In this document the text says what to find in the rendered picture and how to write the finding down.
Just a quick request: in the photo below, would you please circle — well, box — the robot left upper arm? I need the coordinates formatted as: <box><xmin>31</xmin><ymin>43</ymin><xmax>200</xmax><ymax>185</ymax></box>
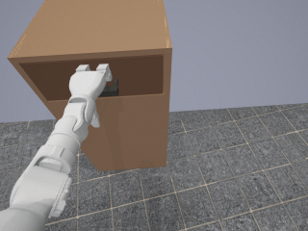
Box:
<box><xmin>0</xmin><ymin>166</ymin><xmax>72</xmax><ymax>231</ymax></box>

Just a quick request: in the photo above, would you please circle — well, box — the handle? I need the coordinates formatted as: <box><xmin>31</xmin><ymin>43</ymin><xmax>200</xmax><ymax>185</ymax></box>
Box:
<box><xmin>98</xmin><ymin>78</ymin><xmax>119</xmax><ymax>97</ymax></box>

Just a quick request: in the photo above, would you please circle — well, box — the left robot hand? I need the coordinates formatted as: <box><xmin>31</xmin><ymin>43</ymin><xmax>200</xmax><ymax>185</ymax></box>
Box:
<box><xmin>69</xmin><ymin>64</ymin><xmax>113</xmax><ymax>128</ymax></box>

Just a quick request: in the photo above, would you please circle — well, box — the drawer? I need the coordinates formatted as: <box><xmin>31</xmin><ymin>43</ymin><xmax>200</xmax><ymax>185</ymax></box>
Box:
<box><xmin>21</xmin><ymin>54</ymin><xmax>164</xmax><ymax>101</ymax></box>

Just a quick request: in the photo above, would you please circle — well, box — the cabinet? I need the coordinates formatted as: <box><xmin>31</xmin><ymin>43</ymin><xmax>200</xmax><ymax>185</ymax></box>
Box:
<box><xmin>7</xmin><ymin>0</ymin><xmax>172</xmax><ymax>171</ymax></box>

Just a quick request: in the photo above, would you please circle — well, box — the robot left forearm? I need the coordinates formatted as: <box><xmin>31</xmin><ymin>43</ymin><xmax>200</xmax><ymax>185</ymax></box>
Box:
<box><xmin>10</xmin><ymin>94</ymin><xmax>96</xmax><ymax>207</ymax></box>

